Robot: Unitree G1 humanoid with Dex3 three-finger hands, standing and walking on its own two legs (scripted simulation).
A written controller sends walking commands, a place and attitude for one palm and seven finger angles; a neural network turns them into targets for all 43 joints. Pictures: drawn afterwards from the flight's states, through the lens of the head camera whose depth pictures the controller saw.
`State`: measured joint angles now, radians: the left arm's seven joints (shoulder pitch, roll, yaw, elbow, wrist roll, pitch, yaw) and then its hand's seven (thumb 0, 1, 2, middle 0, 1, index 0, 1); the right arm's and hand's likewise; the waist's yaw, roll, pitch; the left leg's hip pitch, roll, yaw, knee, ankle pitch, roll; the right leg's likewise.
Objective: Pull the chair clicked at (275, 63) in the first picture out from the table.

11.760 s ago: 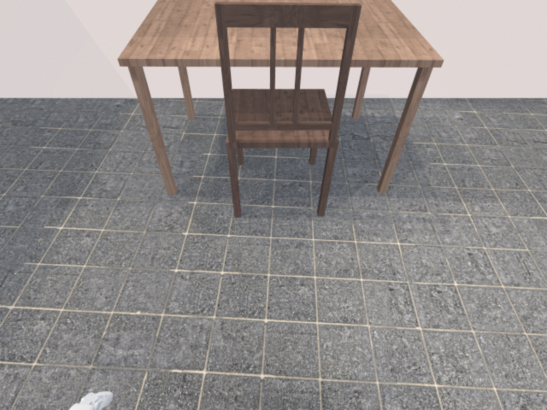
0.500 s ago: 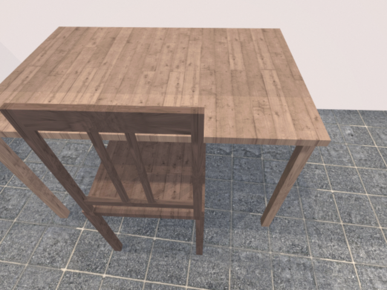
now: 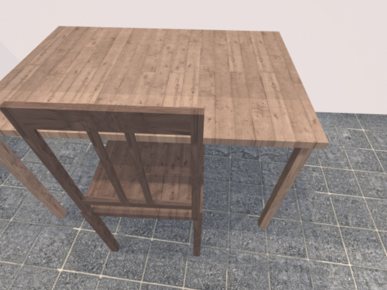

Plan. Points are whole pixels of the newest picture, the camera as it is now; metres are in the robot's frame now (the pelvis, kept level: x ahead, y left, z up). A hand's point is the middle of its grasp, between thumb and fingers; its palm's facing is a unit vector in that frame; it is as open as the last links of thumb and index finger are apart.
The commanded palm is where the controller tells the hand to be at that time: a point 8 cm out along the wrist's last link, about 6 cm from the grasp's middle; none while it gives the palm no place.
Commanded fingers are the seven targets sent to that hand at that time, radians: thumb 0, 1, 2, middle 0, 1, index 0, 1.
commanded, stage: look again from close up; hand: left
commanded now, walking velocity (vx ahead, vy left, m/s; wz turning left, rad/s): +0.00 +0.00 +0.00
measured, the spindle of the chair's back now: (110, 171) +0.42 +0.26 -0.07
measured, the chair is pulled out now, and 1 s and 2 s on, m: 0.00 0.00 0.00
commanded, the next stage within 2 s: shuffle to correct the standing spot in 0.10 s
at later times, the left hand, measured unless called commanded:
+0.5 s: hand out of the picture -0.01 +0.19 -0.17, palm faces +0.05 -0.97 -0.23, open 7.4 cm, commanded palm none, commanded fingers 0.00 0.90 0.90 -0.20 -0.30 -0.20 -0.30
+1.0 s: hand out of the picture -0.02 +0.20 -0.18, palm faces -0.03 -0.98 -0.17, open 7.4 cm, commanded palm none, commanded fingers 0.00 0.90 0.90 -0.20 -0.30 -0.20 -0.30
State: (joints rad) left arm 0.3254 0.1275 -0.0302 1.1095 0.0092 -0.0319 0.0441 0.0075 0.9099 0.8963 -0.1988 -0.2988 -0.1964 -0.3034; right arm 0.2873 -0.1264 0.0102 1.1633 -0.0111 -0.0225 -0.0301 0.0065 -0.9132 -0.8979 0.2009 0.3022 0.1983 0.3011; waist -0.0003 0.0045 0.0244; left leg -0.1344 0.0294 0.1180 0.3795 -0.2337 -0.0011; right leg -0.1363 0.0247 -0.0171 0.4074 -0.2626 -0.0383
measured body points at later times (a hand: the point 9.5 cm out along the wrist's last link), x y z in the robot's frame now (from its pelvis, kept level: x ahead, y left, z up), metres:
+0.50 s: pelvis -0.01 +0.02 -0.01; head +0.01 +0.00 +0.44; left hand -0.01 +0.24 -0.16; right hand -0.01 -0.20 -0.17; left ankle -0.02 +0.12 -0.74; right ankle -0.03 -0.09 -0.74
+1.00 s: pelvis -0.01 +0.04 +0.00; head +0.00 +0.04 +0.45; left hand -0.02 +0.25 -0.17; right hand -0.04 -0.17 -0.17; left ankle -0.02 +0.12 -0.74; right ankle -0.05 -0.08 -0.74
